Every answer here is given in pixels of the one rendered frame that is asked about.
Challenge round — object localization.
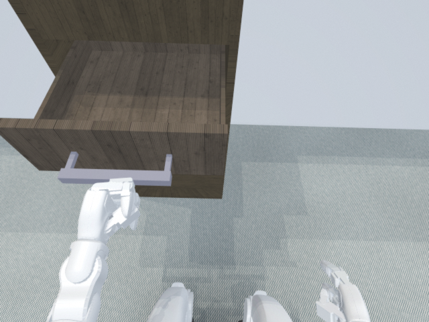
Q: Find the left robot forearm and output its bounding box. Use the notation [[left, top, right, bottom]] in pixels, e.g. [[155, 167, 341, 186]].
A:
[[46, 239, 109, 322]]

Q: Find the left robot hand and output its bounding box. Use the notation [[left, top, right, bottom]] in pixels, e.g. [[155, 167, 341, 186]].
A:
[[77, 178, 140, 245]]

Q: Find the right robot thigh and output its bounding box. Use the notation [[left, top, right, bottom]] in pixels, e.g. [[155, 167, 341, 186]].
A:
[[243, 294, 292, 322]]

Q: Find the handle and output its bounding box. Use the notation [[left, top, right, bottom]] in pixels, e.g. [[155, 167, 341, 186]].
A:
[[57, 152, 172, 186]]

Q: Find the cabinet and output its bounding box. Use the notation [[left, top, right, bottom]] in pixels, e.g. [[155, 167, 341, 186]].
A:
[[8, 0, 244, 199]]

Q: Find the robot thigh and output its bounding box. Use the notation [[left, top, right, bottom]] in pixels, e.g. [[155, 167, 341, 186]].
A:
[[243, 294, 292, 322], [146, 286, 193, 322]]

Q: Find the drawer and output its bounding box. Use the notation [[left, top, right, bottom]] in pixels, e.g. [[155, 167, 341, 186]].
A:
[[0, 40, 228, 176]]

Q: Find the left robot thigh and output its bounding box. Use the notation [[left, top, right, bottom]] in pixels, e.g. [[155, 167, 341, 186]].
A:
[[146, 286, 193, 322]]

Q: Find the right robot hand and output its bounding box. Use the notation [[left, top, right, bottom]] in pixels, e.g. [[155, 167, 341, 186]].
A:
[[316, 260, 371, 322]]

